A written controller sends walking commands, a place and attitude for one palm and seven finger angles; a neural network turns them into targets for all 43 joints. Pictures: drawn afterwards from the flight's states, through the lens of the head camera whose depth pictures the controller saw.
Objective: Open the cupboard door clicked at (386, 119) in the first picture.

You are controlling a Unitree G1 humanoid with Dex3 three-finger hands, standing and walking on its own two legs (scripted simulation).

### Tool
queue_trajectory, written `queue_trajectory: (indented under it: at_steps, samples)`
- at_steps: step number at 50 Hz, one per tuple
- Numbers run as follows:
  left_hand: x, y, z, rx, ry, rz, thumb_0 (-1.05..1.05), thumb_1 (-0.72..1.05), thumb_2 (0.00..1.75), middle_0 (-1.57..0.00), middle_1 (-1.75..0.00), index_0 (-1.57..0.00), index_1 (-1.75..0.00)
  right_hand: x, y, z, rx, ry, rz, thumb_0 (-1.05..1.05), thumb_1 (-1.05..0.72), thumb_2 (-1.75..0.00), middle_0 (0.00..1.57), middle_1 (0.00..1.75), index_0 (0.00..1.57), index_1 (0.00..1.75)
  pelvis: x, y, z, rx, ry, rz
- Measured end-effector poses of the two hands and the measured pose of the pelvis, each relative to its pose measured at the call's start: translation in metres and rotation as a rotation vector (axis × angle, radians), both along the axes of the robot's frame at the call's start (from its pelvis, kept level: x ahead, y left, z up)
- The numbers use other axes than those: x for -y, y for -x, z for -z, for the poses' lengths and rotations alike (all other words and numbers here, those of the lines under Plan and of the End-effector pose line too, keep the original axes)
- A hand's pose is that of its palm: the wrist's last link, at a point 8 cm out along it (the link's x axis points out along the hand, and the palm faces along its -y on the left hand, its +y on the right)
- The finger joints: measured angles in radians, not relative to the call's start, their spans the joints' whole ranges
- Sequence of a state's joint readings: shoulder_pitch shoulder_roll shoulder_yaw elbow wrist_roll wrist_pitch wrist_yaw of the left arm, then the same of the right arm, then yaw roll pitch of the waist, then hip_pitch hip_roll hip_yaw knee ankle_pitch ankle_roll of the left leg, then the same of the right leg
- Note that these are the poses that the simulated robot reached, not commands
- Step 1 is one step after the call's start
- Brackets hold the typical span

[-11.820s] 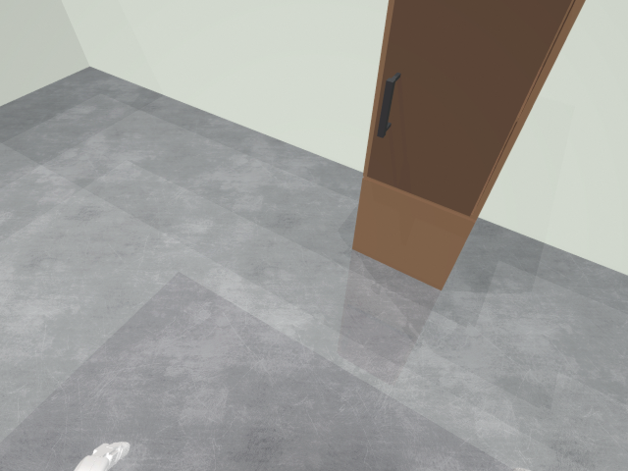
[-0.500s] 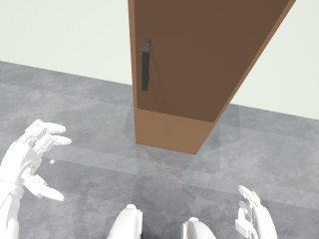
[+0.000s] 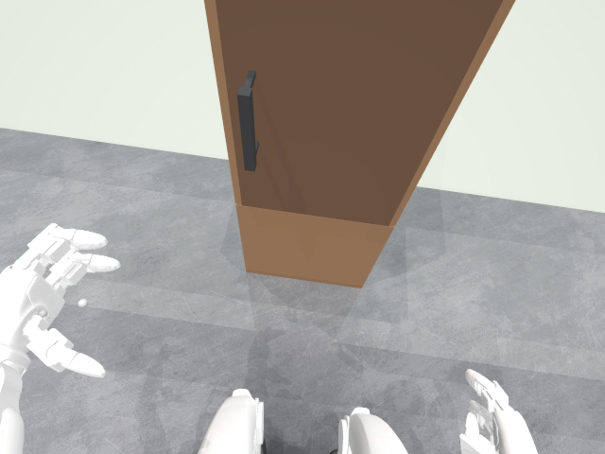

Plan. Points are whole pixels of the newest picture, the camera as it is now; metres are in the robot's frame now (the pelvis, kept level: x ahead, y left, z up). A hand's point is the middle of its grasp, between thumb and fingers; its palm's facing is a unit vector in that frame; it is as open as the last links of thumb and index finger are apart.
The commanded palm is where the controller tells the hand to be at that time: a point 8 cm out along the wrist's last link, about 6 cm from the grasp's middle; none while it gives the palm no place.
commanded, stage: raise the hand with hooked fingers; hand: left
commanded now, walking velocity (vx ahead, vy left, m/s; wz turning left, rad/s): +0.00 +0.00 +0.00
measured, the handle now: (250, 124) +0.60 +0.11 +0.03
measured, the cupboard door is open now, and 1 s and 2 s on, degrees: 0 0 0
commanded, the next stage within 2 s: move the hooked fingers beside the handle in 0.12 s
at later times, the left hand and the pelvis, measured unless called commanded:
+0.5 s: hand (122, 269) +0.32 +0.24 +0.04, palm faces -0.13 -0.99 -0.04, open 13.9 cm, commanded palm +0.31 +0.29 +0.05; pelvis +0.00 -0.01 -0.01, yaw +0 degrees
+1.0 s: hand (162, 212) +0.41 +0.21 +0.04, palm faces -0.09 -0.99 -0.04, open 13.9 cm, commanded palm +0.40 +0.26 +0.04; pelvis +0.01 -0.01 +0.00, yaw -1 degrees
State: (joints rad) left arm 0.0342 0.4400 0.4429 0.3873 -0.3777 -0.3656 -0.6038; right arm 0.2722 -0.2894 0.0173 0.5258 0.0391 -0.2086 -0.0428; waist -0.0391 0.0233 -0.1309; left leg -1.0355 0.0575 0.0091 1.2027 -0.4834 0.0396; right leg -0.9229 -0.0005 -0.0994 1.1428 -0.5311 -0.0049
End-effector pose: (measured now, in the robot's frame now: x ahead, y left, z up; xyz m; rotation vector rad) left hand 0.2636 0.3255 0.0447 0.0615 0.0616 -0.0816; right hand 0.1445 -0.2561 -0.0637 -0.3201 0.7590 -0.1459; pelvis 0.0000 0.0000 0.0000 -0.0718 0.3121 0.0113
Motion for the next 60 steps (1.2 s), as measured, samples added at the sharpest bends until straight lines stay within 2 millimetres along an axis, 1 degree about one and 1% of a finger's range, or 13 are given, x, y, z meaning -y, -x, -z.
queue_trajectory:
  at_steps: [4,7,12,15,17,21,28,33,40,46,53,60]
  samples:
    - [0.004,0.002,-0.005,0.003,-0.014,0.01,-0.01,-0.49,0.3,-0.3,-1.2,-0.3,-1.2,-0.001,-0.004,0.0,0.015,-0.014,-0.006,0.01,-0.9,-0.9,0.2,0.3,0.21,0.3,0.003,0.0,-0.001,0.003,-0.002,-0.002]
    - [0.003,0.003,-0.007,0.008,-0.009,-0.001,-0.01,-0.5,0.3,-0.3,-1.2,-0.31,-1.2,-0.002,-0.007,0.001,0.024,-0.022,-0.011,0.01,-0.9,-0.9,0.2,0.3,0.21,0.3,0.005,0.0,-0.001,0.004,-0.003,-0.002]
    - [0.003,0.003,-0.005,0.001,0.002,-0.016,-0.01,-0.5,0.3,-0.3,-1.2,-0.31,-1.2,0.0,-0.011,0.004,0.029,-0.025,-0.018,0.01,-0.9,-0.9,0.2,0.3,0.21,0.3,0.008,-0.001,0.001,0.002,-0.004,-0.004]
    - [0.008,0.0,-0.002,-0.003,0.007,-0.003,-0.01,-0.5,0.3,-0.3,-1.2,-0.3,-1.2,0.001,-0.012,0.005,0.028,-0.02,-0.022,0.01,-0.9,-0.9,0.2,0.3,0.21,0.3,0.008,-0.001,0.002,0.001,-0.004,-0.007]
    - [0.013,-0.007,0.0,0.004,0.013,0.01,-0.01,-0.5,0.3,-0.3,-1.2,-0.3,-1.2,0.002,-0.012,0.008,0.022,-0.012,-0.025,0.01,-0.9,-0.9,0.2,0.3,0.21,0.3,0.009,0.0,0.004,-0.001,-0.003,-0.009]
    - [0.023,-0.026,0.003,0.027,0.021,0.03,-0.01,-0.5,0.3,-0.3,-1.2,-0.3,-1.2,0.005,-0.009,0.012,0.006,-0.001,-0.014,0.01,-0.9,-0.9,0.2,0.3,0.21,0.3,0.009,0.001,0.007,-0.007,-0.004,-0.007]
    - [0.035,-0.058,-0.003,0.024,0.014,0.043,-0.01,-0.5,0.3,-0.3,-1.2,-0.31,-1.2,0.008,0.003,0.014,-0.038,-0.013,0.031,0.01,-0.9,-0.9,0.2,0.3,0.21,0.3,0.009,-0.002,0.004,-0.019,-0.011,0.005]
    - [0.04,-0.073,-0.005,0.009,0.013,0.025,-0.01,-0.5,0.3,-0.3,-1.2,-0.3,-1.2,0.008,0.015,0.016,-0.084,-0.025,0.054,0.01,-0.9,-0.9,0.2,0.3,0.21,0.3,0.008,-0.005,0.0,-0.027,-0.017,0.01]
    - [0.048,-0.094,0.002,0.006,0.014,0.01,-0.01,-0.5,0.3,-0.3,-1.2,-0.3,-1.2,0.013,0.029,0.023,-0.159,-0.019,0.079,0.01,-0.9,-0.9,0.2,0.3,0.21,0.3,0.008,-0.007,0.001,-0.038,-0.02,0.012]
    - [0.058,-0.115,0.002,0.026,0.016,0.025,-0.01,-0.5,0.3,-0.3,-1.2,-0.3,-1.2,0.016,0.039,0.028,-0.21,-0.013,0.103,0.01,-0.91,-0.9,0.2,0.3,0.21,0.3,0.009,-0.008,0.002,-0.047,-0.021,0.014]
    - [0.058,-0.142,0.003,0.016,0.023,0.001,-0.01,-0.5,0.3,-0.3,-1.2,-0.31,-1.2,0.019,0.051,0.033,-0.263,-0.012,0.128,0.01,-0.91,-0.9,0.2,0.29,0.21,0.3,0.01,-0.008,0.004,-0.061,-0.021,0.019]
    - [0.06,-0.166,0.006,0.014,0.035,0.002,-0.01,-0.5,0.3,-0.3,-1.2,-0.3,-1.2,0.021,0.068,0.04,-0.335,-0.004,0.153,0.0,-0.91,-0.9,0.2,0.29,0.21,0.3,0.01,-0.007,0.009,-0.082,-0.016,0.023]
